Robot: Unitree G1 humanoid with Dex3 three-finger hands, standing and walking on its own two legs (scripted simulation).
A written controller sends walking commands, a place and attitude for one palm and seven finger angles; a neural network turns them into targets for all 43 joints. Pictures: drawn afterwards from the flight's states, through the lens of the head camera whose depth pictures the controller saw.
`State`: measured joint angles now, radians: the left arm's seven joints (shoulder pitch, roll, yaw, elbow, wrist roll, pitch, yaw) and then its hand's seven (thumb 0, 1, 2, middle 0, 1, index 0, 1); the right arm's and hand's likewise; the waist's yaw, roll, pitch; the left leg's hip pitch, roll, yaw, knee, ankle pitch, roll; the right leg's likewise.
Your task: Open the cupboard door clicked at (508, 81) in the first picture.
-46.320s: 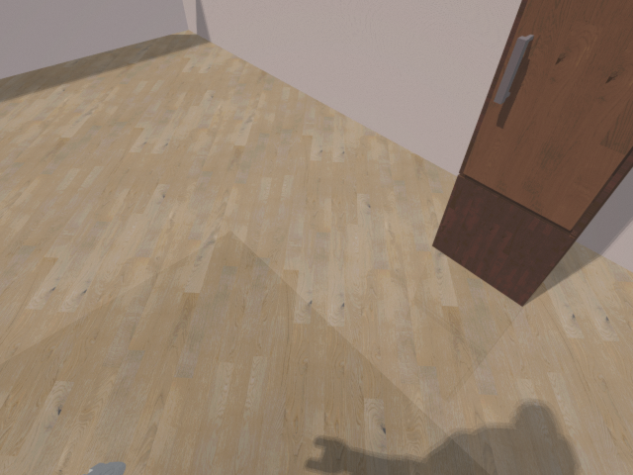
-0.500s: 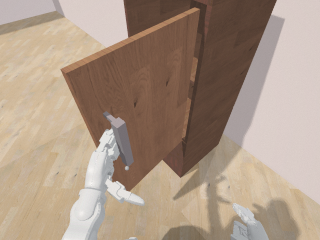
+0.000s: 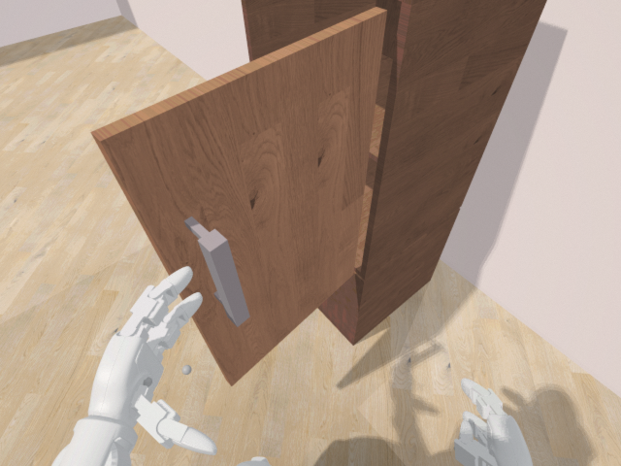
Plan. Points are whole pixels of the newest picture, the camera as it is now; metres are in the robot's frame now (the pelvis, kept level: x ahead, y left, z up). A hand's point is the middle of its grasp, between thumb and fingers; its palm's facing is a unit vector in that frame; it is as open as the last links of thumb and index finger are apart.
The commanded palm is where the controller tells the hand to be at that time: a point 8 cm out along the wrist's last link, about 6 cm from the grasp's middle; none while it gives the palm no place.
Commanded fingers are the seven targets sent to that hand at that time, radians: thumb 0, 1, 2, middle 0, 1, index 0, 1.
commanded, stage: slide the hand sideways off the handle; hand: left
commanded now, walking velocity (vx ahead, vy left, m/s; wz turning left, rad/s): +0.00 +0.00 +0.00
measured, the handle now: (217, 274) +0.33 +0.14 +0.09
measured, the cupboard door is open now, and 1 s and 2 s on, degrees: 96 96 96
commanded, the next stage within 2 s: draw the hand back to the body in 0.20 s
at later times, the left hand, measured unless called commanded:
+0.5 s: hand (140, 379) +0.20 +0.19 +0.09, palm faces -0.06 -1.00 -0.04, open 16.3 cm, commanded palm +0.17 +0.25 +0.10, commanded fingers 0.00 -0.50 0.30 -0.15 -0.30 -0.15 -0.30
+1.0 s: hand (58, 370) +0.19 +0.25 +0.13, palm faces +0.26 -0.92 -0.29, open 15.0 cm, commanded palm +0.15 +0.29 +0.16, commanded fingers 0.00 0.06 0.54 -0.17 -0.30 -0.17 -0.30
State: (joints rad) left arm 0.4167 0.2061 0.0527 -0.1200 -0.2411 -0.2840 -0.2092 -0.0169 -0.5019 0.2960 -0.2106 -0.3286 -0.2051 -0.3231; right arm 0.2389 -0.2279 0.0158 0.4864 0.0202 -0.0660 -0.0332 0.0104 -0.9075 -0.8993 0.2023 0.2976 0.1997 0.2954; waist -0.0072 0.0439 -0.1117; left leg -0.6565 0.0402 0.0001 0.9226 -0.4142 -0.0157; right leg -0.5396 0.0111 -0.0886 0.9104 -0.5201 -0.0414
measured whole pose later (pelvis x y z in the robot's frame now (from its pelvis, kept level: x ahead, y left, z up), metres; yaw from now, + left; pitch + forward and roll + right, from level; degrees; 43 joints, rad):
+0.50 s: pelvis -0.01 +0.01 +0.00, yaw +0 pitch +8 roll -1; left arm 0.43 0.25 0.16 -0.14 -0.33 -0.27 -0.30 -0.02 -0.50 0.30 -0.15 -0.30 -0.15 -0.30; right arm 0.25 -0.23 0.02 0.52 0.04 -0.13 -0.07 0.01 -0.91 -0.90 0.20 0.30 0.20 0.30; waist 0.00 0.05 -0.12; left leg -0.65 0.04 -0.01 0.92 -0.40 -0.01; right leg -0.53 0.01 -0.09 0.90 -0.50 -0.03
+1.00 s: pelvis +0.00 +0.03 +0.04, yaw +0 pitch +0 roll -1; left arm 0.52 0.30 0.16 -0.34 -0.10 -0.05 0.06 -0.01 -0.26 0.40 -0.16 -0.30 -0.16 -0.30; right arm 0.23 -0.22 0.06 0.56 0.02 -0.13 -0.10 0.01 -0.91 -0.90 0.20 0.30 0.20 0.30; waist 0.04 0.05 -0.05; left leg -0.37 0.01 0.02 0.66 -0.30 0.02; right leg -0.23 0.00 -0.07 0.60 -0.37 0.00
